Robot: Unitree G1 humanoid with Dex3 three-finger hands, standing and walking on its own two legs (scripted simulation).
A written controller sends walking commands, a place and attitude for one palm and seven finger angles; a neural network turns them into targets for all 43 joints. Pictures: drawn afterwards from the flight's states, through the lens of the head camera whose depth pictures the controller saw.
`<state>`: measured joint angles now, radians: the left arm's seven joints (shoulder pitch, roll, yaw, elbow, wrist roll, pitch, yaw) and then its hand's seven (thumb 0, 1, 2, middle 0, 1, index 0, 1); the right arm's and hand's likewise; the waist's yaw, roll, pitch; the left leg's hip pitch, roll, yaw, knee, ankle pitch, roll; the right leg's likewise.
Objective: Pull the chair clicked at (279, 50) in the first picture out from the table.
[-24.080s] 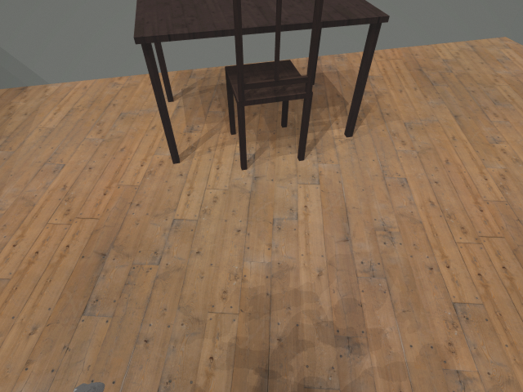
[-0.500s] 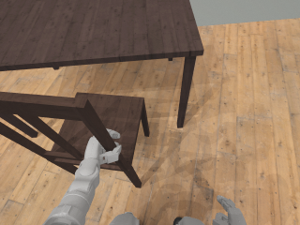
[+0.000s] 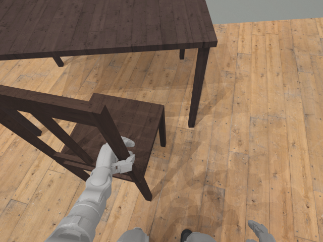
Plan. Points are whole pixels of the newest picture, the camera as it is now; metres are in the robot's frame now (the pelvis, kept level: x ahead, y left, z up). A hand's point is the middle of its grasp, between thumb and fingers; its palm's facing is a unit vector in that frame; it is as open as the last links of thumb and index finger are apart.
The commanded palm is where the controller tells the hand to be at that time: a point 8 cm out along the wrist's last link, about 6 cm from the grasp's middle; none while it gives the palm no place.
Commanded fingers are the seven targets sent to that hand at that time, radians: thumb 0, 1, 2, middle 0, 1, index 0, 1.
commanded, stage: step backward, pulling the chair out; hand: left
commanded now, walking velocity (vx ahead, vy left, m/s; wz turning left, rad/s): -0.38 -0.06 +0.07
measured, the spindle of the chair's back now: (69, 142) +0.39 +0.28 -0.07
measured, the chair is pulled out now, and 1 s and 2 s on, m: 0.29 0.44 0.48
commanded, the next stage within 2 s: stop walking, hand still on the chair in 1.16 s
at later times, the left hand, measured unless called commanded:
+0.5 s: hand (129, 193) +0.24 +0.09 -0.07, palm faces -0.03 -0.99 -0.14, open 6.2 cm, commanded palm +0.22 +0.14 -0.07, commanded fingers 0.00 0.90 0.90 -0.50 -1.45 -0.50 -1.45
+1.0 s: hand (130, 227) +0.16 +0.08 -0.06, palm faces -0.05 -0.99 -0.13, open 6.2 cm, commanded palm +0.14 +0.13 -0.07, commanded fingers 0.00 0.90 0.90 -0.50 -1.45 -0.50 -1.45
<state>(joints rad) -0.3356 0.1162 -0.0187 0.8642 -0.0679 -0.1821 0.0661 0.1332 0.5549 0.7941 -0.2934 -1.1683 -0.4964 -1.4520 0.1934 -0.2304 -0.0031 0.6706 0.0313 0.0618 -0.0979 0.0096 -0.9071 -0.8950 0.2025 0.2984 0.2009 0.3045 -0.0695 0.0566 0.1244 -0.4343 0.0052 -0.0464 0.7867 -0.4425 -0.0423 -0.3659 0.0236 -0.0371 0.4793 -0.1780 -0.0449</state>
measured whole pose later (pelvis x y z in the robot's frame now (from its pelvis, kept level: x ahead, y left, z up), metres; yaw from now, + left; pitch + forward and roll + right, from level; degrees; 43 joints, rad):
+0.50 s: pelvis -0.08 -0.01 +0.00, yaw +2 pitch +4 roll +1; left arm -0.36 0.09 -0.02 0.93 -0.07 -0.19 0.07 0.15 0.56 0.76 -0.30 -1.13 -0.50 -1.45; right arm 0.19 -0.22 0.00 0.70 0.03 0.05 -0.10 0.01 -0.91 -0.89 0.20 0.30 0.20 0.30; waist -0.06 0.05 0.11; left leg -0.45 -0.02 -0.06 0.86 -0.48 -0.04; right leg -0.37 0.02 -0.03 0.47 -0.16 -0.06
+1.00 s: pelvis -0.16 -0.01 +0.00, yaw +3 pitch +3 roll +1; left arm -0.40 0.06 -0.05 0.99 -0.07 -0.20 0.05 0.16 0.57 0.75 -0.30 -1.15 -0.50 -1.45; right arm 0.22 -0.20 0.01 0.71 0.03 0.04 -0.10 0.01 -0.91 -0.89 0.20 0.30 0.20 0.30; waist -0.05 0.07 0.10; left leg -0.37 0.02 -0.03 0.76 -0.47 -0.04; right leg -0.39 0.02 -0.05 0.50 -0.17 -0.06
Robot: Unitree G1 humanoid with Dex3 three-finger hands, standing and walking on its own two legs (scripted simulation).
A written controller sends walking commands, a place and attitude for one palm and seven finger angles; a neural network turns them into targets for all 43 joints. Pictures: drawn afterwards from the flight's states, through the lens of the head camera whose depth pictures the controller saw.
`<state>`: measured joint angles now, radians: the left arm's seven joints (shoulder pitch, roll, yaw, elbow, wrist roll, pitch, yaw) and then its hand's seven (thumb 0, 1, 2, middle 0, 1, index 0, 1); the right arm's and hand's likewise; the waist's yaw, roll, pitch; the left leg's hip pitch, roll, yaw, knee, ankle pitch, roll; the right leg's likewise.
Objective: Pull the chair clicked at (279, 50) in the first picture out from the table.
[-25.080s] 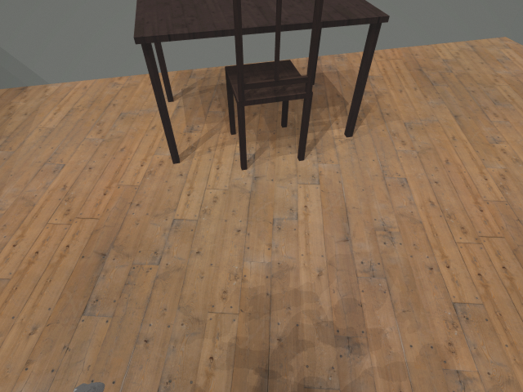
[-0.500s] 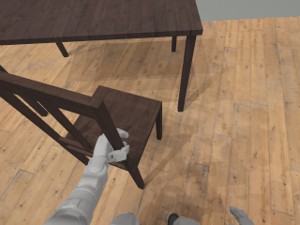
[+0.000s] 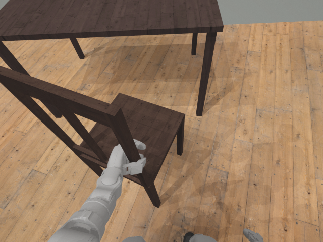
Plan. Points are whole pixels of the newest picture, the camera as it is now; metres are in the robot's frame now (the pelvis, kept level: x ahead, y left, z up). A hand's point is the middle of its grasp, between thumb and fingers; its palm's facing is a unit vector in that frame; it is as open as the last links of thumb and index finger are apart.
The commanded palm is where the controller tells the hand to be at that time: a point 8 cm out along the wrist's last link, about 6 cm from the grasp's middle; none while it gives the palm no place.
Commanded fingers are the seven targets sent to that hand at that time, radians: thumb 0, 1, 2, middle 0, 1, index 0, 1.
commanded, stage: step backward, pulling the chair out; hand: left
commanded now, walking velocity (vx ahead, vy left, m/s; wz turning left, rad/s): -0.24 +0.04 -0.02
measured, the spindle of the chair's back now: (87, 137) +0.41 +0.25 -0.06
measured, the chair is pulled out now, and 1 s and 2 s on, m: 0.44 0.48 0.48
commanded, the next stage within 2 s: stop walking, hand still on the chair in 0.16 s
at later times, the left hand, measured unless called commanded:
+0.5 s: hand (137, 178) +0.28 +0.08 -0.06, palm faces -0.13 -0.98 -0.12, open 6.2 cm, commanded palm +0.27 +0.13 -0.05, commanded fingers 0.00 0.90 0.90 -0.50 -1.45 -0.50 -1.45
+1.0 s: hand (137, 178) +0.28 +0.08 -0.06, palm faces -0.20 -0.97 -0.12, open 6.1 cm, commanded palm +0.27 +0.13 -0.05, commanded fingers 0.00 0.90 0.90 -0.50 -1.45 -0.50 -1.45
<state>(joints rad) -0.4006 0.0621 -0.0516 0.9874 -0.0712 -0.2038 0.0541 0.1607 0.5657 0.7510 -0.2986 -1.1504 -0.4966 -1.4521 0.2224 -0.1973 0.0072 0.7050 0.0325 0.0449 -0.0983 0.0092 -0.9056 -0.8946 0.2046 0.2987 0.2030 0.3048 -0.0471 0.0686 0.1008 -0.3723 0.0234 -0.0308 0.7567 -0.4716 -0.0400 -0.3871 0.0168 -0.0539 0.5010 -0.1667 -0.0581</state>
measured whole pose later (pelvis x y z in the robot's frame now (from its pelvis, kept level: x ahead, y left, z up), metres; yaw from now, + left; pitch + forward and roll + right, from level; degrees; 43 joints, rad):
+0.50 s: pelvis -0.02 +0.01 +0.00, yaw +0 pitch +2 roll +1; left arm -0.27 0.06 -0.11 0.83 -0.05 -0.15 0.08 0.16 0.58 0.74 -0.27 -1.20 -0.50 -1.45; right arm 0.26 -0.22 0.02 0.67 0.03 0.02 -0.11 0.01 -0.91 -0.90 0.20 0.30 0.20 0.30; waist -0.05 0.03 0.08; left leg -0.23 0.02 0.02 0.50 -0.28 -0.02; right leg -0.38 0.00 -0.05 0.48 -0.14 -0.02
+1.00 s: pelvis +0.02 +0.02 +0.00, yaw +0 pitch +0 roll +0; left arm -0.12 0.05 -0.22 0.69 -0.01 -0.11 0.07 0.15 0.58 0.75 -0.25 -1.29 -0.50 -1.45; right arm 0.18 -0.21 0.02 0.62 0.02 0.02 -0.10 0.01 -0.91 -0.90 0.20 0.30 0.20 0.30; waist -0.03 0.03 0.07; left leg -0.12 0.01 0.01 0.45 -0.34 -0.01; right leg -0.30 -0.02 -0.06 0.50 -0.21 -0.02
